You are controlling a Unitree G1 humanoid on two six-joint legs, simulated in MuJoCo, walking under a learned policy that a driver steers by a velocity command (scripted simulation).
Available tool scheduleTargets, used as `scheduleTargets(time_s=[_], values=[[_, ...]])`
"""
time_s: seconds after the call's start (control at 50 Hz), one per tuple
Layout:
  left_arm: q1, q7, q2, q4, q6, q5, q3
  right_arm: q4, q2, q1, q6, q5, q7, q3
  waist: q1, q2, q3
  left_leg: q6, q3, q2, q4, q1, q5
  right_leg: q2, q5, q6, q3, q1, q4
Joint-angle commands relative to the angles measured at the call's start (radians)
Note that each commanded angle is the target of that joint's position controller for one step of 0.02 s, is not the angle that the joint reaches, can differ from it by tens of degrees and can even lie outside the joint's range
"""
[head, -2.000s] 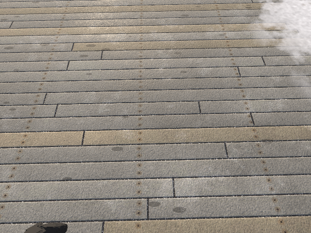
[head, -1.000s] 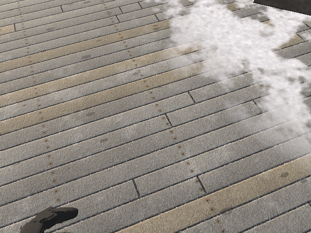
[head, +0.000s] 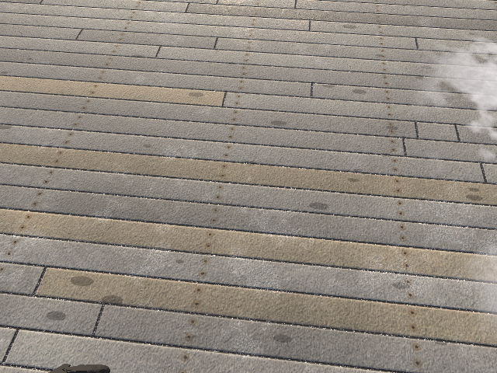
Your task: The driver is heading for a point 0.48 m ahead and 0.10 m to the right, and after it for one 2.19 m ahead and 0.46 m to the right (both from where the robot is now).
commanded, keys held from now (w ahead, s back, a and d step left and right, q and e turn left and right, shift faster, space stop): w+e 0.80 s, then w+q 0.20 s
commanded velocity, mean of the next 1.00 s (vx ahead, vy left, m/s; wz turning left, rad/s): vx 0.50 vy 0.00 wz -0.41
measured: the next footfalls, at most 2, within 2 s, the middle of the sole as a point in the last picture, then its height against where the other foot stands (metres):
left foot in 0.44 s outside the picture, level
right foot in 0.94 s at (357, 328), level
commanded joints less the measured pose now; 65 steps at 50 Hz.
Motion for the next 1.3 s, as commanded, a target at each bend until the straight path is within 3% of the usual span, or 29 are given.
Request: scheduleTargets(time_s=[0.02, 0.04, 0.06, 0.08, 0.14, 0.24, 0.34, 0.4, 0.44, 0.46, 0.48, 0.5, 0.52, 0.56, 0.58, 0.62, 0.78, 0.84, 0.88, 0.92, 0.94, 0.96, 0.98, 1.0, 1.02, 1.06, 1.08, 1.16, 1.3], values=[[0.275, -0.004, 0.167, 0.008, 0.004, -0.033, 0.054, -0.105, -0.132, 0.009, -0.047, 0.015, 0.008, -0.012, 0.127, -0.188, -0.191, -0.017, -0.02, 0.037, 0.562, -0.653, -0.045, -0.381, -0.324, -0.263, 0.764, 0.722, -0.264], [0.22, 0.002, 0.143, -0.009, 0.013, -0.017, 0.046, -0.126, -0.133, -0.088, -0.059, 0.02, 0.013, -0.011, 0.126, -0.098, -0.092, -0.01, 0.002, 0.074, 0.532, -0.659, 0.033, -0.339, -0.284, -0.227, 0.641, 0.594, -0.279], [0.19, 0.005, 0.13, -0.015, 0.02, -0.006, 0.038, -0.14, -0.119, -0.14, -0.069, 0.003, 0.016, -0.01, 0.108, -0.034, -0.012, -0.012, 0.021, 0.1, 0.46, -0.65, 0.083, -0.296, -0.186, -0.215, 0.555, 0.476, -0.302], [0.175, 0.01, 0.121, -0.02, 0.021, 0.001, 0.034, -0.144, -0.113, -0.14, -0.073, -0.014, 0.015, -0.014, 0.08, -0.044, -0.004, -0.019, 0.019, 0.127, 0.381, -0.604, 0.128, -0.266, -0.09, -0.207, 0.506, 0.416, -0.312], [0.173, 0.024, 0.124, -0.024, 0.026, -0.005, 0.034, -0.141, -0.076, -0.116, -0.069, -0.024, 0.015, -0.009, 0.048, -0.096, -0.025, -0.058, 0.052, 0.131, 0.243, -0.525, 0.162, -0.209, 0.097, -0.209, 0.404, 0.343, -0.336], [0.24, 0.052, 0.17, 0.007, 0.039, -0.02, 0.052, -0.181, -0.029, -0.286, -0.067, -0.018, 0.013, 0.01, 0.097, -0.09, 0.001, -0.107, 0.07, 0.087, -0.078, -0.456, 0.426, -0.152, 0.166, -0.17, 0.307, 0.248, -0.334], [0.324, 0.065, 0.159, 0.037, 0.064, -0.029, 0.052, -0.209, -0.043, -0.411, -0.084, 0.001, 0.032, 0.004, 0.131, -0.099, 0.003, -0.096, 0.049, 0.04, -0.247, -0.371, 0.507, -0.165, 0.102, -0.139, 0.38, 0.294, -0.261], [0.308, 0.07, 0.166, 0.033, 0.076, -0.027, 0.06, -0.202, -0.079, -0.375, -0.095, 0.006, 0.033, -0.013, 0.092, -0.133, -0.001, -0.061, 0.038, 0.041, -0.3, -0.292, 0.409, -0.189, 0.128, -0.117, 0.452, 0.348, -0.183], [0.273, 0.064, 0.122, 0.012, 0.076, -0.019, 0.046, -0.164, -0.129, -0.19, -0.102, -0.007, 0.02, -0.039, -0.008, -0.113, -0.123, 0.01, 0.019, 0.107, -0.334, 0.016, 0.407, -0.118, 0.201, -0.069, 0.401, 0.276, 0.028], [0.282, 0.062, 0.063, -0.012, 0.073, 0.004, 0.025, -0.149, -0.19, -0.026, -0.097, -0.015, 0.01, -0.055, -0.065, 0.014, -0.277, 0.073, -0.161, 0.287, -0.306, 0.283, 0.352, -0.042, -0.014, -0.032, 0.304, 0.136, 0.31], [0.423, 0.061, 0.022, -0.037, 0.065, -0.03, 0.009, -0.112, -0.23, 0.015, -0.08, -0.015, 0.019, -0.065, 0.009, 0.344, -0.358, 0.217, -0.593, 0.477, -0.394, 0.508, 0.132, 0.054, -0.469, 0.013, 0.204, -0.192, 0.574], [0.4, 0.065, 0.127, -0.006, 0.067, -0.041, 0.029, -0.129, -0.129, -0.023, -0.075, 0.001, 0.023, -0.045, -0.008, 0.202, -0.25, 0.192, -0.603, 0.467, -0.431, 0.425, -0.036, -0.037, -0.429, 0.026, 0.219, -0.294, 0.689], [0.296, 0.063, 0.167, -0.018, 0.072, -0.034, 0.042, -0.133, -0.08, -0.062, -0.071, 0.002, 0.02, -0.032, -0.029, 0.107, -0.124, 0.152, -0.44, 0.419, -0.448, 0.303, 0.019, -0.064, -0.333, 0.035, 0.194, -0.313, 0.709], [0.212, 0.061, 0.138, -0.036, 0.077, -0.013, 0.046, -0.12, -0.046, -0.128, -0.067, -0.009, 0.023, -0.018, 0.001, 0.021, -0.002, 0.121, -0.23, 0.329, -0.501, 0.114, 0.255, -0.117, -0.219, 0.049, 0.162, -0.271, 0.652], [0.227, 0.053, 0.118, -0.047, 0.08, -0.021, 0.045, -0.111, -0.053, -0.141, -0.07, -0.019, 0.021, -0.018, 0.03, 0.088, 0.0, 0.125, -0.177, 0.324, -0.521, 0.06, 0.305, -0.141, -0.189, 0.055, 0.156, -0.231, 0.638], [0.215, 0.045, 0.084, -0.059, 0.089, -0.027, 0.039, -0.093, -0.048, -0.145, -0.078, -0.01, 0.023, -0.021, 0.036, 0.101, 0.012, 0.141, -0.086, 0.307, -0.564, 0.013, 0.368, -0.16, -0.167, 0.065, 0.129, -0.224, 0.606], [0.018, 0.008, 0.045, -0.131, 0.074, -0.019, 0.017, -0.031, -0.131, -0.117, -0.068, 0.0, 0.014, -0.043, -0.011, 0.028, 0.043, 0.125, 0.182, 0.29, -0.599, 0.039, 0.562, -0.154, 0.161, 0.059, 0.053, -0.205, 0.226], [-0.07, -0.003, 0.03, -0.171, 0.07, -0.018, 0.008, 0.015, -0.15, -0.038, -0.057, 0.019, 0.019, -0.045, -0.034, 0.018, 0.067, 0.121, 0.195, 0.318, -0.593, 0.086, 0.581, -0.128, 0.129, 0.026, 0.034, -0.167, 0.119], [-0.09, -0.006, 0.05, -0.19, 0.067, -0.013, 0.014, 0.044, -0.17, -0.015, -0.043, 0.034, 0.023, -0.047, -0.011, 0.03, 0.077, 0.121, 0.182, 0.345, -0.551, 0.146, 0.697, -0.098, 0.025, -0.006, 0.013, -0.141, 0.062], [0.022, -0.001, 0.106, -0.166, 0.064, -0.002, 0.04, 0.06, -0.197, -0.028, -0.03, 0.043, 0.021, -0.048, 0.082, 0.059, -0.004, 0.097, 0.194, 0.331, -0.383, 0.161, 0.997, -0.046, -0.016, -0.045, -0.035, 0.061, -0.006], [0.179, 0.008, 0.152, -0.115, 0.064, 0.0, 0.066, 0.067, -0.181, -0.031, -0.027, 0.042, 0.019, -0.036, 0.167, 0.051, -0.095, 0.067, 0.225, 0.287, -0.204, 0.082, 1.031, -0.024, 0.059, -0.072, -0.052, 0.304, -0.047], [0.355, 0.027, 0.234, -0.08, 0.071, 0.009, 0.092, 0.045, -0.126, -0.024, -0.034, 0.015, 0.018, -0.01, 0.232, -0.033, -0.24, 0.026, 0.234, 0.233, 0.096, -0.156, 0.714, -0.199, 0.134, -0.126, 0.137, 0.644, 0.01], [0.358, 0.033, 0.304, -0.08, 0.071, 0.014, 0.095, 0.027, 0.001, 0.106, -0.05, 0.005, 0.031, 0.03, 0.138, -0.276, -0.405, -0.032, 0.164, 0.052, 0.44, -0.494, -0.116, -0.471, -0.038, -0.281, 0.626, 0.9, -0.093], [0.361, 0.031, 0.206, -0.092, 0.065, 0.014, 0.072, 0.05, -0.123, 0.023, -0.062, 0.035, 0.033, -0.002, 0.203, -0.148, -0.409, -0.026, 0.005, 0.07, 0.549, -0.556, -0.151, -0.465, -0.113, -0.258, 0.677, 0.837, -0.175], [0.304, 0.031, 0.173, -0.078, 0.058, 0.01, 0.058, 0.01, -0.151, -0.061, -0.065, 0.058, 0.034, -0.015, 0.184, -0.146, -0.23, -0.019, 0.027, 0.113, 0.555, -0.635, -0.074, -0.429, -0.073, -0.211, 0.501, 0.714, -0.199], [0.189, 0.026, 0.111, -0.066, 0.044, 0.008, 0.042, 0.009, -0.119, -0.099, -0.057, 0.03, 0.023, -0.015, 0.111, -0.104, -0.085, -0.027, 0.053, 0.184, 0.453, -0.584, 0.08, -0.348, 0.031, -0.166, 0.304, 0.478, -0.263], [0.156, 0.024, 0.088, -0.066, 0.034, 0.016, 0.036, 0.025, -0.103, -0.057, -0.04, 0.028, 0.022, -0.016, 0.074, -0.117, -0.065, -0.032, 0.042, 0.205, 0.441, -0.513, 0.136, -0.329, 0.045, -0.158, 0.243, 0.396, -0.313], [0.112, 0.028, 0.081, -0.024, -0.001, 0.021, 0.046, 0.03, -0.045, -0.054, 0.004, 0.03, 0.013, -0.012, 0.031, -0.082, 0.006, -0.06, 0.027, 0.212, 0.368, -0.511, 0.24, -0.315, 0.132, -0.157, 0.08, 0.296, -0.413], [0.172, 0.053, 0.133, 0.04, 0.009, 0.014, 0.063, -0.036, -0.006, -0.251, -0.005, 0.017, 0.047, 0.005, 0.095, -0.049, 0.081, -0.042, 0.101, 0.184, -0.001, -0.546, 0.526, -0.298, 0.197, -0.114, -0.124, 0.376, -0.441]])
Keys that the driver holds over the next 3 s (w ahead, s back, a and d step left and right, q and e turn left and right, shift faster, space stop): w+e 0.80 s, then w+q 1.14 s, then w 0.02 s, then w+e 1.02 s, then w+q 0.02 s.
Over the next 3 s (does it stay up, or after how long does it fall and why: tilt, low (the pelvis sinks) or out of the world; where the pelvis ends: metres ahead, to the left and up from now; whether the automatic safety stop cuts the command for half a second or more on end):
stays up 1.55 -0.35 0.00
